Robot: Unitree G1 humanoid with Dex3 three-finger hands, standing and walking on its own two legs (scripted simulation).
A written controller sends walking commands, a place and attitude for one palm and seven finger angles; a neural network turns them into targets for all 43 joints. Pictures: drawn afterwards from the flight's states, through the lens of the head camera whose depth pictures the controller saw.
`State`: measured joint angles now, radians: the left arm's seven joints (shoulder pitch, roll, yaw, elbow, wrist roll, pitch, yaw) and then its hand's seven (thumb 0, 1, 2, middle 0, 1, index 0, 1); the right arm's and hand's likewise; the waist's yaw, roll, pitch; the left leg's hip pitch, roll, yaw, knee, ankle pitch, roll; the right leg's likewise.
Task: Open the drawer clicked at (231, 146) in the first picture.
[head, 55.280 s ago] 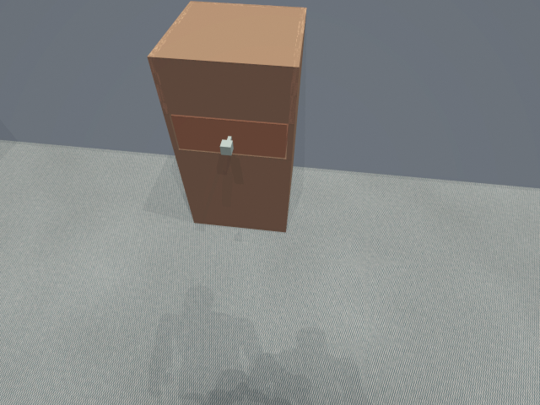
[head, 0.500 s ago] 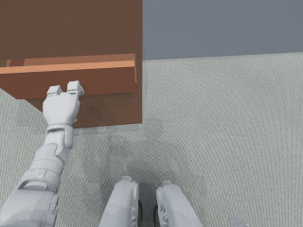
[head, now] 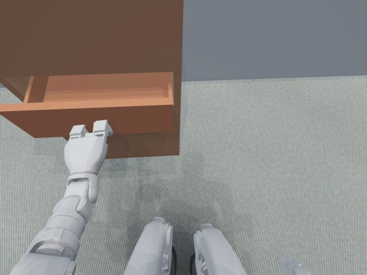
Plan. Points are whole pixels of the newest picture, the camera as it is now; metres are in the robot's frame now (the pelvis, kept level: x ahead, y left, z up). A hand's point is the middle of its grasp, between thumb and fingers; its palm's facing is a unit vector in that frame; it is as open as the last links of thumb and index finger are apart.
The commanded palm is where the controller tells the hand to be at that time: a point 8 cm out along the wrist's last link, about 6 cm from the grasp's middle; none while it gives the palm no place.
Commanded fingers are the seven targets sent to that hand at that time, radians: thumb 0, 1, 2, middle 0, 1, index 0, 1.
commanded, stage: pull the drawer open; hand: left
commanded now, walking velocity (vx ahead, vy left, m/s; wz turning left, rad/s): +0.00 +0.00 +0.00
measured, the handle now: (95, 135) +0.43 +0.24 -0.07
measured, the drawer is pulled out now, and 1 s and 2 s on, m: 0.09 0.19 0.27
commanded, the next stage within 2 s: none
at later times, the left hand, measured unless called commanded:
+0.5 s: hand (94, 177) +0.33 +0.23 -0.09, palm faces -0.04 -0.08 -1.00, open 7.1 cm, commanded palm +0.29 +0.22 -0.04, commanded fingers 0.00 0.90 0.90 -0.40 -1.35 -0.40 -1.35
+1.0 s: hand (92, 199) +0.28 +0.22 -0.09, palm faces -0.06 -0.08 -1.00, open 7.1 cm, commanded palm +0.24 +0.22 -0.04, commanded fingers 0.00 0.90 0.90 -0.40 -1.35 -0.40 -1.35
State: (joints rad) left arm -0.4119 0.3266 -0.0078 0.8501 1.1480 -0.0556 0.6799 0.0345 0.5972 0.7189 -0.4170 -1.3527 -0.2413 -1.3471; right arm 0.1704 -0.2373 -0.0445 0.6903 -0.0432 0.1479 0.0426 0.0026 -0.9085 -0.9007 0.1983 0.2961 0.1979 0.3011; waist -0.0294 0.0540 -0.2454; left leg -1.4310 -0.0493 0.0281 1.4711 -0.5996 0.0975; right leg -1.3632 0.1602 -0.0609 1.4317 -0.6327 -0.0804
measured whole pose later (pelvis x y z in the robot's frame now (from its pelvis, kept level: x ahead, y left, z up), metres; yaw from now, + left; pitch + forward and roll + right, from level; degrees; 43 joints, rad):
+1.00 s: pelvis +0.00 -0.01 +0.00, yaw +1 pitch +30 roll -2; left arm -0.04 0.26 -0.07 0.54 1.17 -0.03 0.70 0.05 0.60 0.69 -0.40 -1.35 -0.25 -1.35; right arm 0.08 -0.22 -0.02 0.63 -0.05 0.16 0.02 0.01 -0.91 -0.90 0.20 0.30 0.20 0.30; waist 0.03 0.04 -0.26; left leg -1.38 -0.06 0.03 1.47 -0.61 0.09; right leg -1.32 0.15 -0.06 1.45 -0.65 -0.09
